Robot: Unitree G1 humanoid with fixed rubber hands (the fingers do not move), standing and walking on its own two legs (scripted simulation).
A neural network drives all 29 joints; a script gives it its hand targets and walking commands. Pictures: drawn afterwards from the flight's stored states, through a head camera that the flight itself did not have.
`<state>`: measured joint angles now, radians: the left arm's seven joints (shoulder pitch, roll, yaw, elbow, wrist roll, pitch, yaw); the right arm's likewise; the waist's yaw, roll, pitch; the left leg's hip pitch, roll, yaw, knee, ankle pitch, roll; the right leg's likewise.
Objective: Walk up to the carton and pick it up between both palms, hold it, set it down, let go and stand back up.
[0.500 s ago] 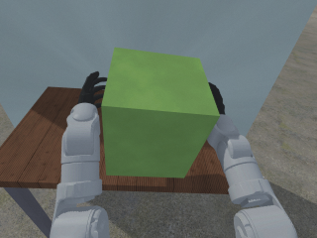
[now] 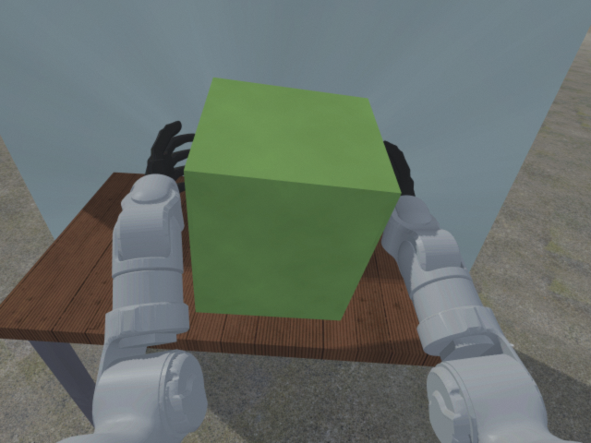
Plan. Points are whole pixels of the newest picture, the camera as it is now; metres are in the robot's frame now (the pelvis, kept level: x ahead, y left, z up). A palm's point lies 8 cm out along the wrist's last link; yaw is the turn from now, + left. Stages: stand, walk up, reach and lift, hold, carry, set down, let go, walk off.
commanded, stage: hold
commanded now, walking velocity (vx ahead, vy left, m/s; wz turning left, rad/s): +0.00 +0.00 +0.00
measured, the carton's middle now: (280, 206) +0.40 +0.02 +0.18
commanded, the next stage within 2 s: none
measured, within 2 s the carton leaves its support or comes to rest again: neither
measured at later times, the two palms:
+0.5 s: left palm (146, 174) +0.38 +0.18 +0.24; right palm (387, 184) +0.38 -0.12 +0.23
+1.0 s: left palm (146, 175) +0.37 +0.18 +0.25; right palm (393, 179) +0.38 -0.13 +0.24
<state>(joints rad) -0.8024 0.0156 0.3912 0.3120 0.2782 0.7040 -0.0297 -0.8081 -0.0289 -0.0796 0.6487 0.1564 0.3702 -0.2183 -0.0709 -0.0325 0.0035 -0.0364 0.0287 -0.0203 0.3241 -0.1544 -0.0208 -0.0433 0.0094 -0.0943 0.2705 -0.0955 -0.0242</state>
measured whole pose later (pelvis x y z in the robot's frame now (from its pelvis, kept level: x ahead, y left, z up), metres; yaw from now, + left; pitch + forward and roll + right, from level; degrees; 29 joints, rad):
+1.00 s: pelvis +0.01 +0.00 +0.00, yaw +1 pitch -8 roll -1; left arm -0.77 0.02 0.37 0.15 0.28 0.86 -0.04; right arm -0.84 -0.06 -0.03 0.54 0.26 0.54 -0.26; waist -0.09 -0.04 -0.02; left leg -0.03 0.03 -0.04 0.35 -0.18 -0.02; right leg -0.02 0.02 -0.08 0.27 -0.12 -0.02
